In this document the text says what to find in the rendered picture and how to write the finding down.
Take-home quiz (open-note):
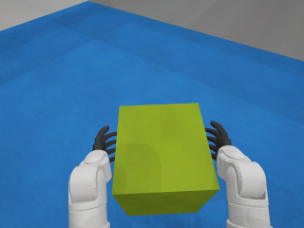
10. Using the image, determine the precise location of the robot right forearm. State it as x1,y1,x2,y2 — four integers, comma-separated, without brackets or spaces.
217,145,273,228

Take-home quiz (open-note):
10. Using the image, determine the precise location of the carton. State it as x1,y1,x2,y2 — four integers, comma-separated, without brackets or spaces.
111,103,219,217

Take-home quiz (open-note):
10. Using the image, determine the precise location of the robot right hand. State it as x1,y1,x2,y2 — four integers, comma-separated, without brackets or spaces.
204,121,232,161

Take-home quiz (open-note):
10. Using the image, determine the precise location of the robot left hand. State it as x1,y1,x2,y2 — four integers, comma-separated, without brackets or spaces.
92,125,118,162

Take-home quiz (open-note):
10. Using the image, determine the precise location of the robot left forearm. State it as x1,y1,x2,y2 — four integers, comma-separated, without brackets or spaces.
68,150,112,228

